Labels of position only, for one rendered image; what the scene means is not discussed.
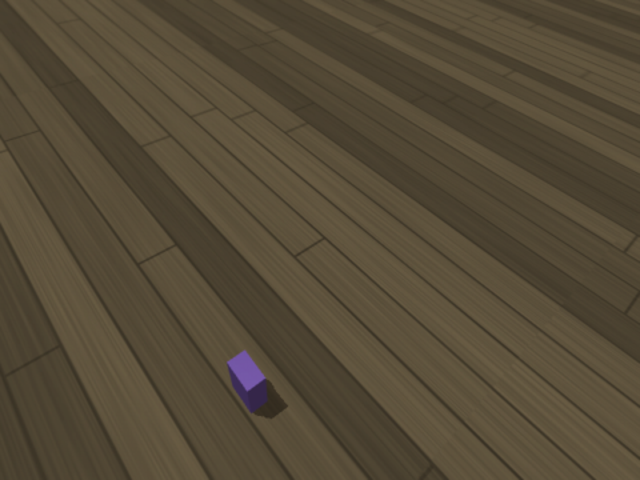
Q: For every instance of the carton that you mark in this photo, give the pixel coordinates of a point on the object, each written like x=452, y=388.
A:
x=248, y=381

